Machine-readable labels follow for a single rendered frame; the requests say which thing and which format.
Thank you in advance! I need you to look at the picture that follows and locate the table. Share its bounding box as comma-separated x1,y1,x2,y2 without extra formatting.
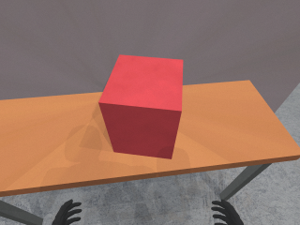
0,80,300,225

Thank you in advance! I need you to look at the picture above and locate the right robot hand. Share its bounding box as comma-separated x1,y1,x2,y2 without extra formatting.
211,199,244,225

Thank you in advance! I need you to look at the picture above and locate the left robot hand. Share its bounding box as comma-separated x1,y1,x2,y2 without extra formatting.
52,199,82,225

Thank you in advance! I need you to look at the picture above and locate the carton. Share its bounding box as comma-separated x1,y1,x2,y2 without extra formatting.
98,54,184,159

